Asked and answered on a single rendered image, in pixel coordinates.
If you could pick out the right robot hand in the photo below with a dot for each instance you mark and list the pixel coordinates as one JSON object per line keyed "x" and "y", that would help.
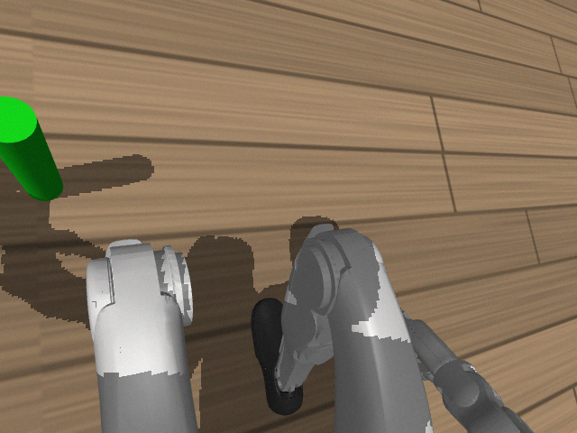
{"x": 431, "y": 351}

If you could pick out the right robot arm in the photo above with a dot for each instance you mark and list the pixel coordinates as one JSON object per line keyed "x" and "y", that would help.
{"x": 473, "y": 402}

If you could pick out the can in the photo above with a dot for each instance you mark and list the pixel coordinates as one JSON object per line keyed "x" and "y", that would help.
{"x": 25, "y": 152}

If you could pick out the right robot foot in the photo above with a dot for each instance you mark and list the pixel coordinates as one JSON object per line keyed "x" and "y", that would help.
{"x": 266, "y": 336}

